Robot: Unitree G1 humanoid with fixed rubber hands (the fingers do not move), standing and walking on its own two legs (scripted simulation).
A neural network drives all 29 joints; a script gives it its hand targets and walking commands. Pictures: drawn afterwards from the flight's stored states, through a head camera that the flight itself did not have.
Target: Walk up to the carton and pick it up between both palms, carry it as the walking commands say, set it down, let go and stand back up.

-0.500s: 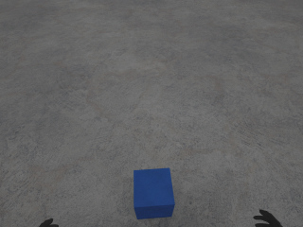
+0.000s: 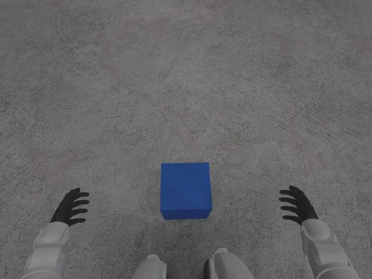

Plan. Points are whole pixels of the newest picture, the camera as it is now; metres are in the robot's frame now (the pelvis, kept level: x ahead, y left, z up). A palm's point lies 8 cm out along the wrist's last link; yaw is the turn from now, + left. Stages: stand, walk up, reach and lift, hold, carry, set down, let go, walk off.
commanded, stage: reach and lift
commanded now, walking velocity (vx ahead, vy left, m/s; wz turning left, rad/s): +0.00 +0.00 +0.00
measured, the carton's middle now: (185, 192) +0.45 +0.00 -0.60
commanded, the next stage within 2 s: none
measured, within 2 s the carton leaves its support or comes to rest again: neither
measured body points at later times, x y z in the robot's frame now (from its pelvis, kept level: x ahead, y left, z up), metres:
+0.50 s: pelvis -0.06 +0.01 -0.05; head +0.17 +0.01 +0.33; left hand +0.39 +0.23 -0.14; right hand +0.38 -0.22 -0.14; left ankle +0.00 +0.12 -0.69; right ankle +0.03 -0.11 -0.69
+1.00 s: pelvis -0.04 +0.01 -0.08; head +0.27 +0.01 +0.25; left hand +0.47 +0.20 -0.20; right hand +0.46 -0.19 -0.20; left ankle +0.00 +0.12 -0.69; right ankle +0.03 -0.11 -0.69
